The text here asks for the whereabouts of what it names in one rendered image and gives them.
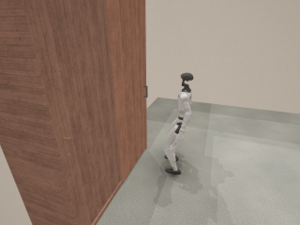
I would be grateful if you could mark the wardrobe door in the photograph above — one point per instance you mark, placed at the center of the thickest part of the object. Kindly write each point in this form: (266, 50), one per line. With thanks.
(71, 41)
(126, 22)

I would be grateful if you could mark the left robot thigh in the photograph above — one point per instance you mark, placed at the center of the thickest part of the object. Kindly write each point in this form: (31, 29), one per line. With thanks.
(171, 136)

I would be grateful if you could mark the robot left forearm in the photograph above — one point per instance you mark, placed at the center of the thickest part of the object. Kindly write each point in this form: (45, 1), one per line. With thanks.
(184, 123)

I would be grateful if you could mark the left robot upper arm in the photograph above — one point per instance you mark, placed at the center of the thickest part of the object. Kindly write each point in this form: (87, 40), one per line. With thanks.
(184, 99)

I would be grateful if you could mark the left robot foot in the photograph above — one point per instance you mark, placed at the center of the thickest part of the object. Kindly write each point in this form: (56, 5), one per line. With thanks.
(171, 170)

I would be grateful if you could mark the left robot hand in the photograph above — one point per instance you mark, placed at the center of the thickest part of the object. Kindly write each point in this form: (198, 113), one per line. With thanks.
(179, 137)

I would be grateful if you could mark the handle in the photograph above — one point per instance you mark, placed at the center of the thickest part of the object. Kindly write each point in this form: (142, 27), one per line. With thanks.
(146, 91)
(69, 141)

